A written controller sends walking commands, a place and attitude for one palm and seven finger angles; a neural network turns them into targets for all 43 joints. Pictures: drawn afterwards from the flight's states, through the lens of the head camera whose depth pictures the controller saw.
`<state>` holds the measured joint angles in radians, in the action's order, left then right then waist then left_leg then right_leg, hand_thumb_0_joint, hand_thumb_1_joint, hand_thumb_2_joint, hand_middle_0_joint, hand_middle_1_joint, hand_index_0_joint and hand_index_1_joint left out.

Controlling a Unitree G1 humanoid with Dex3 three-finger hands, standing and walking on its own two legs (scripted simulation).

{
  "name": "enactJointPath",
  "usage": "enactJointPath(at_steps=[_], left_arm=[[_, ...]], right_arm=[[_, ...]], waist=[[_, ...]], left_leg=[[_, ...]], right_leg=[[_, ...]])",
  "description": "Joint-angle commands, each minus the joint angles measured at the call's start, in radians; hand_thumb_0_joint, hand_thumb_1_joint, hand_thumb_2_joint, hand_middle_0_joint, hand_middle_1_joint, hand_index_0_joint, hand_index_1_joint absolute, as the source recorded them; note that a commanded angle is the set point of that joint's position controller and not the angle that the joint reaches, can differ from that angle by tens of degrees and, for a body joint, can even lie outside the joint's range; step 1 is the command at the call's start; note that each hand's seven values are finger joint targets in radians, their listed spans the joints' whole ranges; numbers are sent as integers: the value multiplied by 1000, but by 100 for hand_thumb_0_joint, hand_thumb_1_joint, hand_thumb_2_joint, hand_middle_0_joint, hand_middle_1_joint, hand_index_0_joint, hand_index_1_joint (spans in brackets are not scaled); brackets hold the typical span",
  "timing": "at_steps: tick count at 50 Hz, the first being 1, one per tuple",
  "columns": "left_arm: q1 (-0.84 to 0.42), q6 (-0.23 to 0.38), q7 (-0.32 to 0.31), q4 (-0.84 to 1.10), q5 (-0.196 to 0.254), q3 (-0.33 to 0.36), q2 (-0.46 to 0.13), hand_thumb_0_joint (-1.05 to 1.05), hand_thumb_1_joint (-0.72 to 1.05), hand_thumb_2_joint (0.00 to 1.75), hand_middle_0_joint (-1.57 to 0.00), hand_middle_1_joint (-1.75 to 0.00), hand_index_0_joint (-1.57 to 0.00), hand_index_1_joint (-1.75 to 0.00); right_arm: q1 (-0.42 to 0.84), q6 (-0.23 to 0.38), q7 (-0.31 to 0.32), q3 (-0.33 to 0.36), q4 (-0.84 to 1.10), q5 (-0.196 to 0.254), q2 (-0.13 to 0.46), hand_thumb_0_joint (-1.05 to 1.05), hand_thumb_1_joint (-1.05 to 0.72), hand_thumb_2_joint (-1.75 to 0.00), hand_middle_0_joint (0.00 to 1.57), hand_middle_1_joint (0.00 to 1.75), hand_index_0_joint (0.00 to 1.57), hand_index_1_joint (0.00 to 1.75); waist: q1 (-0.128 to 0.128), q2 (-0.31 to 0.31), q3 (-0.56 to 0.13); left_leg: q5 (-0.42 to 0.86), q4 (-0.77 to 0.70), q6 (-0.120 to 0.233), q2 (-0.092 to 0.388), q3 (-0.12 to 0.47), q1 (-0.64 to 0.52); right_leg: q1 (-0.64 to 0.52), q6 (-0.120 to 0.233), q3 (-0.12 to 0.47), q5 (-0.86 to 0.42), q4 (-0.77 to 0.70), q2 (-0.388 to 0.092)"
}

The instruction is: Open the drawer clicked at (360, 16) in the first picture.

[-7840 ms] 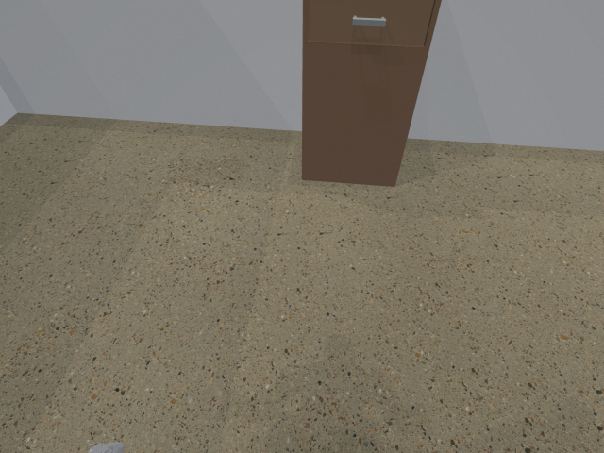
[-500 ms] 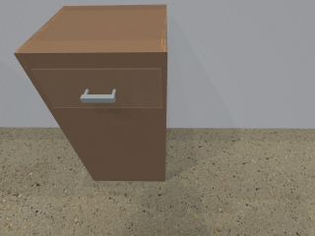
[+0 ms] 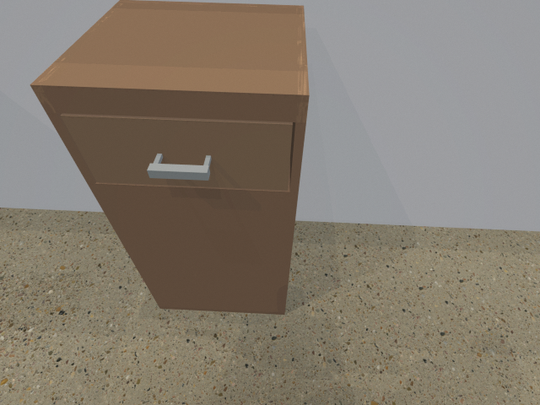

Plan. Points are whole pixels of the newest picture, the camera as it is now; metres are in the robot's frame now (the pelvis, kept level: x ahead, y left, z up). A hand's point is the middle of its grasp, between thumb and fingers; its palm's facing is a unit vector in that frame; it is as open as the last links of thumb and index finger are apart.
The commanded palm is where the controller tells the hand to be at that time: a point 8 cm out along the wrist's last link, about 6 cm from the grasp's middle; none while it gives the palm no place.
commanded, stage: come to a stop and stand still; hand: left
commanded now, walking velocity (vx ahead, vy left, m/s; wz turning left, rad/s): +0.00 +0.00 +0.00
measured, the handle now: (181, 165) +0.54 +0.22 +0.02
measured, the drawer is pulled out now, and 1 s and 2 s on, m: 0.00 0.00 0.00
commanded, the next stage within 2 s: look again from close up in 0.30 s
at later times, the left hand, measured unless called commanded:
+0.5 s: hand out of the picture +0.01 +0.20 -0.18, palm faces -0.01 -0.98 -0.21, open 7.3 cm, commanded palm none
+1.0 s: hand out of the picture +0.01 +0.23 -0.18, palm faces -0.02 -0.98 -0.22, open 7.3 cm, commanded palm +0.10 +0.28 -0.07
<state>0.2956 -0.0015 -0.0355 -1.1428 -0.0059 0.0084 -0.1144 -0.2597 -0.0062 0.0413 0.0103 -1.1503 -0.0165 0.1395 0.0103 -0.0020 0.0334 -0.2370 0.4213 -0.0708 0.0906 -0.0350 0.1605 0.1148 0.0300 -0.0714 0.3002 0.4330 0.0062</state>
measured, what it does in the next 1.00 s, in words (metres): stands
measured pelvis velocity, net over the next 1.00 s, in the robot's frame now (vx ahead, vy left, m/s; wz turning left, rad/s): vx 0.00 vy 0.05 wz -0.04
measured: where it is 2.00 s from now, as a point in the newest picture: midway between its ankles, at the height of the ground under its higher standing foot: outside the picture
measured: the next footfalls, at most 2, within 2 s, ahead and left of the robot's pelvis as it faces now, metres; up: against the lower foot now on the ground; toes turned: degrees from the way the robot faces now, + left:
none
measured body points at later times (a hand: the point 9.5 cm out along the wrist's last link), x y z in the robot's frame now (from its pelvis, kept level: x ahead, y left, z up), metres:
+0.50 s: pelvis +0.00 +0.03 +0.00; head +0.02 +0.03 +0.44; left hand +0.01 +0.25 -0.16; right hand +0.00 -0.20 -0.16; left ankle -0.01 +0.16 -0.74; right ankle -0.04 -0.09 -0.74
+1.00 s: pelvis +0.00 +0.05 -0.01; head +0.01 +0.04 +0.44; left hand +0.01 +0.28 -0.16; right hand +0.00 -0.18 -0.16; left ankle -0.01 +0.16 -0.74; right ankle -0.04 -0.09 -0.74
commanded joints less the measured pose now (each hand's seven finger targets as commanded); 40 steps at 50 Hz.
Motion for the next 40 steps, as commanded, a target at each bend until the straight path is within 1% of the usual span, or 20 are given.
enactJointPath(at_steps=[1, 9, 14, 16, 17, 19, 20, 21, 22, 23, 24, 25, 26, 28, 31, 33, 34, 35, 36, 40], left_arm=[[60, 16, -7, 28, -2, 20, -108, 0, 90, 90, -20, -30, -20, -30], [48, 14, -6, 34, -2, 18, -126, 0, 90, 90, -20, -30, -20, -30], [39, 14, -6, 36, -2, 17, -134, 0, 90, 90, -20, -30, -20, -30], [39, 15, -6, 38, -2, 17, -137, 0, 90, 90, -20, -30, -20, -30], [40, 16, -6, 38, -2, 18, -139, 0, 90, 90, -20, -30, -20, -30], [38, 16, -6, 40, -1, 16, -139, 0, 90, 90, -20, -30, -20, -30], [112, 47, -44, 21, -18, 11, -161, 0, 90, 90, -20, -30, -20, -30], [59, 58, -36, 75, -13, 20, -205, 0, 90, 90, -20, -30, -20, -30], [16, 58, -28, 91, -12, 12, -190, 0, 90, 90, -20, -30, -20, -30], [0, 57, -23, 107, -8, 13, -180, 0, 90, 90, -20, -30, -20, -30], [11, 56, -20, 115, -4, 12, -168, 0, 90, 90, -20, -30, -20, -30], [18, 48, -18, 116, -4, 12, -163, 0, 90, 90, -20, -30, -20, -30], [30, 42, -16, 114, -4, 11, -158, 0, 90, 90, -20, -30, -20, -30], [31, 30, -13, 112, -7, 8, -152, 0, 90, 90, -20, -30, -20, -30], [24, 16, -8, 114, -8, 3, -150, 0, 90, 90, -20, -30, -20, -30], [22, 13, -6, 117, -10, 3, -149, 0, 90, 90, -20, -30, -20, -30], [23, 11, -5, 118, -9, 4, -155, 0, 90, 90, -20, -30, -20, -30], [26, 11, -4, 117, -8, 4, -158, 0, 90, 90, -20, -30, -20, -30], [23, 10, -3, 117, -9, 5, -160, 0, 90, 90, -20, -30, -20, -30], [28, 10, -2, 113, -8, 5, -162, 0, 90, 90, -20, -30, -20, -30]], right_arm=[[-76, 18, 5, 11, 22, 6, 78, 0, -90, -90, 20, 30, 20, 30], [-63, 23, 3, 8, 27, 6, 98, 0, -90, -90, 20, 30, 20, 30], [-58, 23, 0, 8, 26, 7, 101, 0, -90, -90, 20, 30, 20, 30], [-60, 24, -1, 7, 25, 7, 101, 0, -90, -90, 20, 30, 20, 30], [-66, 25, -1, 8, 26, 7, 104, 0, -90, -90, 20, 30, 20, 30], [-62, 26, -1, 8, 25, 7, 106, 0, -90, -90, 20, 30, 20, 30], [38, 36, -16, 13, 104, 13, 136, 0, -90, -90, 20, 30, 20, 30], [-22, 25, -24, 9, 135, 9, 71, 0, -90, -90, 20, 30, 20, 30], [-70, 24, -26, 11, 125, 8, 75, 0, -90, -90, 20, 30, 20, 30], [-93, 28, -29, 8, 122, 1, 79, 0, -90, -90, 20, 30, 20, 30], [-97, 32, -27, 8, 123, -1, 105, 0, -90, -90, 20, 30, 20, 30], [-89, 34, -24, 9, 128, 0, 117, 0, -90, -90, 20, 30, 20, 30], [-82, 36, -21, 8, 133, 1, 121, 0, -90, -90, 20, 30, 20, 30], [-70, 33, -18, 6, 140, 1, 127, 0, -90, -90, 20, 30, 20, 30], [-57, 27, -19, 4, 145, 1, 136, 0, -90, -90, 20, 30, 20, 30], [-59, 29, -19, 4, 140, 0, 131, 0, -90, -90, 20, 30, 20, 30], [-60, 29, -20, 2, 139, -1, 139, 0, -90, -90, 20, 30, 20, 30], [-55, 29, -20, 3, 137, -1, 139, 0, -90, -90, 20, 30, 20, 30], [-60, 30, -19, 3, 136, 0, 143, 0, -90, -90, 20, 30, 20, 30], [-55, 34, -17, 2, 126, 1, 147, 0, -90, -90, 20, 30, 20, 30]], waist=[[-12, -3, 26], [-9, -13, 21], [-7, -2, 39], [-7, 6, 34], [-8, 13, 17], [-6, 1, 24], [27, 52, 75], [-34, 55, 19], [-52, 53, -21], [-48, -20, -69], [-41, -42, -82], [-31, -71, -76], [-22, -86, -76], [-17, -48, -11], [-13, -15, 67], [-11, -23, 82], [-9, -37, 75], [-7, -29, 69], [-10, -19, 59], [-4, -23, 36]], left_leg=[[250, -35, 63, 33, 18, -47], [288, -46, 68, 33, 21, -59], [263, -64, 69, 33, 23, -54], [266, -66, 70, 31, 25, -52], [276, -63, 70, 31, 24, -58], [276, -66, 71, 31, 23, -60], [250, 189, 50, 27, -20, 77], [-46, 153, 66, -13, 0, 105], [-39, 115, 68, -11, -1, 74], [71, 78, 77, -9, 10, 33], [172, 79, 88, 10, 26, 33], [245, 80, 94, 20, 29, 37], [281, 80, 98, 24, 34, 34], [252, 63, 107, 28, 48, 65], [112, 21, 112, 24, 57, 109], [83, -5, 115, 23, 65, 117], [68, -16, 116, 23, 68, 113], [55, -19, 117, 23, 68, 107], [63, -24, 118, 24, 69, 103], [96, -29, 119, 26, 62, 77]], right_leg=[[67, -6, 77, -302, -86, -113], [49, -13, 73, -307, -83, -117], [52, -18, 74, -274, -92, -117], [44, -18, 73, -282, -93, -118], [34, -18, 73, -296, -89, -119], [39, -19, 71, -287, -90, -120], [84, -41, 161, -698, -88, -183], [36, 5, 163, -673, -54, -217], [67, 24, 130, -462, -35, -191], [54, 25, 104, -384, 15, -145], [48, 16, 90, -323, 44, -112], [46, 12, 72, -278, 61, -101], [48, 10, 70, -243, 66, -95], [75, 3, 67, -164, 57, -85], [122, -4, 69, -58, 37, -80], [124, -7, 70, -41, 33, -78], [122, -9, 67, -29, 36, -78], [124, -11, 69, -27, 35, -78], [117, -12, 67, -38, 38, -79], [107, -16, 70, -69, 33, -84]])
